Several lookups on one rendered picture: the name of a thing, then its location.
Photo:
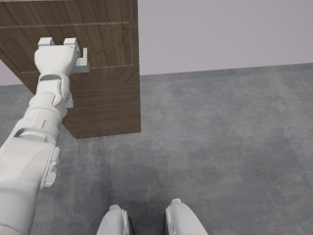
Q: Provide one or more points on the handle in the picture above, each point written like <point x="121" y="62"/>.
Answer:
<point x="82" y="64"/>

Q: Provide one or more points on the robot right thigh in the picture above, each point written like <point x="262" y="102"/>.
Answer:
<point x="181" y="219"/>

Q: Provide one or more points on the drawer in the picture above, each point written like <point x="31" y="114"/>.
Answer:
<point x="108" y="44"/>

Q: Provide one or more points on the robot left thigh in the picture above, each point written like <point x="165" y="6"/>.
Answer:
<point x="115" y="222"/>

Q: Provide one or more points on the robot thigh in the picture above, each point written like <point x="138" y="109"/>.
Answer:
<point x="115" y="222"/>
<point x="181" y="219"/>

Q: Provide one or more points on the cabinet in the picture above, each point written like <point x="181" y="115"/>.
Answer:
<point x="106" y="100"/>

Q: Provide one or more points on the robot left hand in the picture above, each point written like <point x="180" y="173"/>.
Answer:
<point x="60" y="58"/>

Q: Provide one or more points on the left robot upper arm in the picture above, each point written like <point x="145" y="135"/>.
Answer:
<point x="26" y="166"/>

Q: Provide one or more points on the robot left forearm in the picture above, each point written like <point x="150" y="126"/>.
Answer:
<point x="44" y="116"/>

